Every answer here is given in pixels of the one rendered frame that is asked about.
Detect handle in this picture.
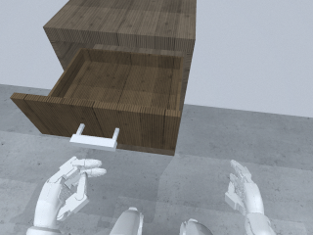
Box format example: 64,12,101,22
69,123,119,152

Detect robot left hand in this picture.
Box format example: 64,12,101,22
33,156,107,229

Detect cabinet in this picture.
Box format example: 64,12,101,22
43,0,197,157

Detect left robot thigh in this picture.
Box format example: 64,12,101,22
110,210,144,235

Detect drawer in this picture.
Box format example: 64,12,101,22
10,47,184,151

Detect robot thigh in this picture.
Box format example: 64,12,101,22
110,210,144,235
179,220,213,235

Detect right robot thigh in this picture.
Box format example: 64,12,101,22
179,220,213,235

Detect robot right forearm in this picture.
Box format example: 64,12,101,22
244,212,276,235

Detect robot right hand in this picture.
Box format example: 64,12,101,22
224,160,264,217

